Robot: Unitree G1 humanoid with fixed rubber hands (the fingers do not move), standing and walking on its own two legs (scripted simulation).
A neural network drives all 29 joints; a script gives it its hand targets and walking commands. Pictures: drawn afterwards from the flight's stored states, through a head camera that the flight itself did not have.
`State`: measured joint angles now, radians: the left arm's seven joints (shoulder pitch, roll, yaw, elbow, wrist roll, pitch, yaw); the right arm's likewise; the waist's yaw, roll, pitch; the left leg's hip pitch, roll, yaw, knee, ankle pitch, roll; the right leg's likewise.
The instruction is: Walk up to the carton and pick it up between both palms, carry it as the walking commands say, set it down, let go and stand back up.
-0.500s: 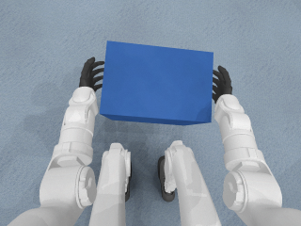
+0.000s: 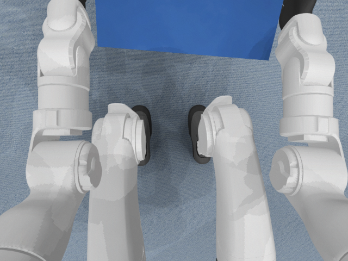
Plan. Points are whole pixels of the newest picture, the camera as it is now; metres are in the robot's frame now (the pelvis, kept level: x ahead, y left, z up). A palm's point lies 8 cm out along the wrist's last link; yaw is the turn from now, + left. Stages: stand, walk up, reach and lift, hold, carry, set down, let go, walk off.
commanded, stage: set down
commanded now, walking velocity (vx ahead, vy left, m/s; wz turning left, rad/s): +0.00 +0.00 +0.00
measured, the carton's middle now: out of the picture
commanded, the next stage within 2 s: none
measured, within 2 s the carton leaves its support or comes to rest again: rests again in 1.22 s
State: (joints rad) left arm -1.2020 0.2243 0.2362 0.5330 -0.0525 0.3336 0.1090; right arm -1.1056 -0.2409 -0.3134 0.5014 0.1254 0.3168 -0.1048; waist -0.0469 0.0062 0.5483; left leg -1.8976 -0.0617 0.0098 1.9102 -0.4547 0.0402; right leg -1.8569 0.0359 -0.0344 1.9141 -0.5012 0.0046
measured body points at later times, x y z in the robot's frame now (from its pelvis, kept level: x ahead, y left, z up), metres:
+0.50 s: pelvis -0.01 -0.01 -0.06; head +0.35 +0.00 +0.20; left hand +0.57 +0.14 -0.21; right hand +0.53 -0.22 -0.20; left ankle +0.16 +0.09 -0.42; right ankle +0.15 -0.11 -0.42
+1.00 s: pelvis +0.01 -0.01 -0.09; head +0.36 -0.01 +0.17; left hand +0.58 +0.14 -0.24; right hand +0.53 -0.22 -0.25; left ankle +0.16 +0.09 -0.42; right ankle +0.15 -0.11 -0.42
